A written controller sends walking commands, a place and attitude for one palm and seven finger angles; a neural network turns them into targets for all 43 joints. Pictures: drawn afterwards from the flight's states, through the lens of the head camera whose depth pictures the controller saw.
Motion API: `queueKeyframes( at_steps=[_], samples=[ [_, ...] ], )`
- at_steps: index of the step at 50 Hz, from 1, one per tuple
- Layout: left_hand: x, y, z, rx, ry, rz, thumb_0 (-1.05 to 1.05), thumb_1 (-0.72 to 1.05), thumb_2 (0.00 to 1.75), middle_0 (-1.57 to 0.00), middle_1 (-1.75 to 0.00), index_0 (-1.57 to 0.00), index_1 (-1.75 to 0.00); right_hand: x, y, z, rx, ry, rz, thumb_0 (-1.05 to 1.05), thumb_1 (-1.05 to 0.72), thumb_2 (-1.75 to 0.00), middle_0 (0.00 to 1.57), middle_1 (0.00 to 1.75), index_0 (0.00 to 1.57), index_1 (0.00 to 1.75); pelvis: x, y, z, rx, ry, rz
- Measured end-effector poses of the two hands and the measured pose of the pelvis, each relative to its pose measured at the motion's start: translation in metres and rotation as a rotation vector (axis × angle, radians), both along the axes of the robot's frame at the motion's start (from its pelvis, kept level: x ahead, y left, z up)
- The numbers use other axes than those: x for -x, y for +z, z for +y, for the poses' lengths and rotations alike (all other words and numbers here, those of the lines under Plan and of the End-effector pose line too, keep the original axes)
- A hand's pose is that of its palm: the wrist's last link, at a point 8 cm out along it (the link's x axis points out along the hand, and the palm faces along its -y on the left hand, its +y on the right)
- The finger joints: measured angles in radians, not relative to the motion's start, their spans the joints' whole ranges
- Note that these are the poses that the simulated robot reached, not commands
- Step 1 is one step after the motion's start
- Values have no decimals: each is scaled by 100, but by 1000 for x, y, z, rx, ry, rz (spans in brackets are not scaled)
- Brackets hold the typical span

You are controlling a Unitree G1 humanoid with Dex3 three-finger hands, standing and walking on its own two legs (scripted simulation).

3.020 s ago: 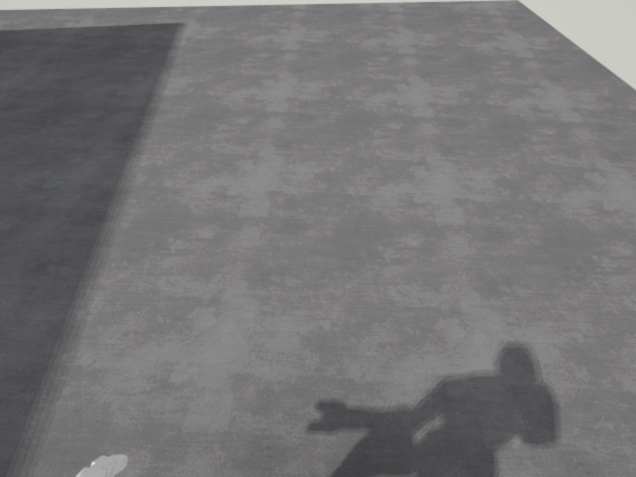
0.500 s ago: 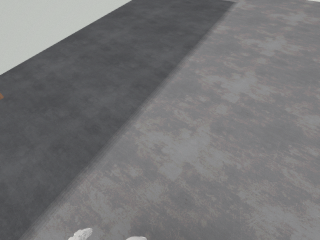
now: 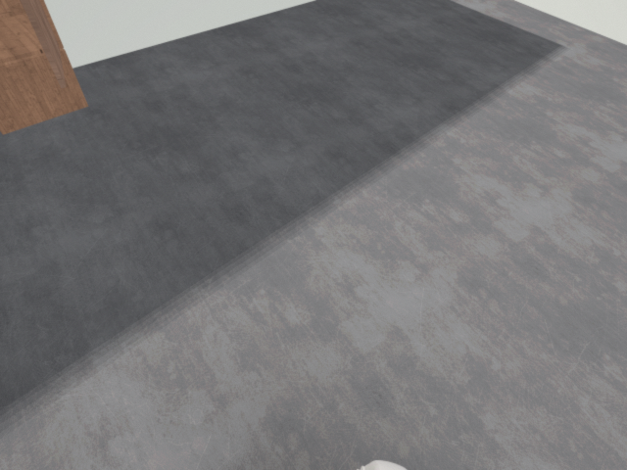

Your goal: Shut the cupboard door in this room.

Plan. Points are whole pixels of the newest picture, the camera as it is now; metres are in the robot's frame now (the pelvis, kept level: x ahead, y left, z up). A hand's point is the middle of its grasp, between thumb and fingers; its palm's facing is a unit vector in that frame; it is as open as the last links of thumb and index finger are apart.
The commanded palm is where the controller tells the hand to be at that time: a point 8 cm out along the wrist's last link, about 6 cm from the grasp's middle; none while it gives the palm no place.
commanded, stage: turn or walk to find it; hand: left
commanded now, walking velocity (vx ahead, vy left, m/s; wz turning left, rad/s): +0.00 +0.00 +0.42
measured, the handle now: out of the picture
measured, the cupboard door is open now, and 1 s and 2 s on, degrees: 72 72 72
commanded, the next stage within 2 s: none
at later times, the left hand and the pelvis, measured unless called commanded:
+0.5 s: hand out of the picture +0.04 +0.16 -0.14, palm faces +0.21 -0.94 -0.28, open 7.3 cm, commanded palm none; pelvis -0.02 -0.04 +0.00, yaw +13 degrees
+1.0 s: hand out of the picture -0.14 +0.20 -0.18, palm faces +0.46 -0.85 -0.25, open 7.3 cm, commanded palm none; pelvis -0.07 -0.01 +0.00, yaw +25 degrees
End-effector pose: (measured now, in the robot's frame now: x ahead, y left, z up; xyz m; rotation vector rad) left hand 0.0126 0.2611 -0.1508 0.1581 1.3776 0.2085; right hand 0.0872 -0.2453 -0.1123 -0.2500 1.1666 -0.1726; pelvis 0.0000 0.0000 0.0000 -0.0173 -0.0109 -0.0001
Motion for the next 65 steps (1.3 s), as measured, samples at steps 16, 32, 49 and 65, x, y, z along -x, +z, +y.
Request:
queueKeyframes(
  at_steps=[16,32,49,65],
  samples=[
    [-41,32,-18,-45,28,-215,0,91,90,-19,-30,-20,-30,35,-20,-5,-67,34,91,0,-91,-90,20,30,21,30,15,4,-14,-18,127,11],
    [46,38,-65,-68,196,-174,0,91,90,-20,-30,-21,-30,32,-30,-47,-62,163,196,0,-91,-90,19,30,20,30,31,6,-48,-51,292,-4],
    [181,5,-26,-22,436,6,1,91,90,-19,-30,-20,-30,-38,-3,53,-19,441,-23,0,-91,-90,19,30,20,30,65,-1,-10,-18,426,-4],
    [141,35,-51,-132,463,-207,0,91,90,-19,-30,-20,-30,-16,-40,22,-92,485,95,0,-91,-90,20,30,21,30,71,-6,-45,-30,568,7]
  ],
)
